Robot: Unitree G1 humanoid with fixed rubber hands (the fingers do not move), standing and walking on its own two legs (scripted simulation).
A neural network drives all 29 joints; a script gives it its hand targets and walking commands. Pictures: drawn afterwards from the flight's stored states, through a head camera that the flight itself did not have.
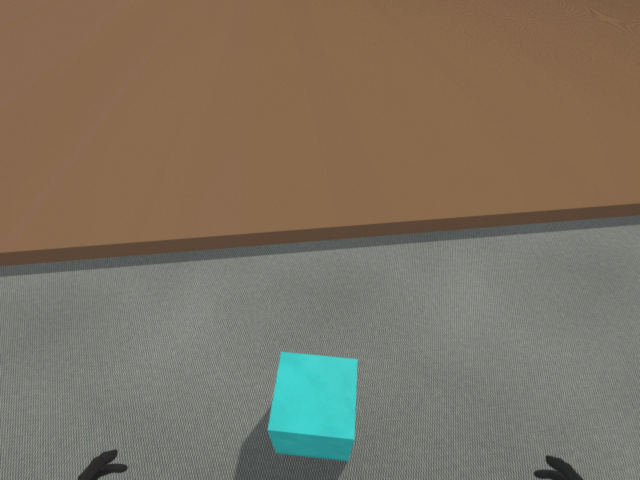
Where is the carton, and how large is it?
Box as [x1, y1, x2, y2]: [268, 352, 357, 460]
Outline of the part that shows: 281,352 268,424 268,432 275,451 279,453 347,460 354,438 357,359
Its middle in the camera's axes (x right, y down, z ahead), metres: -0.01 +0.47 +1.08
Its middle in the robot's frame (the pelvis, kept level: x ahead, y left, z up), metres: +0.40 +0.03 -0.66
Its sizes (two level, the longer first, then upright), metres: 0.210 0.200 0.250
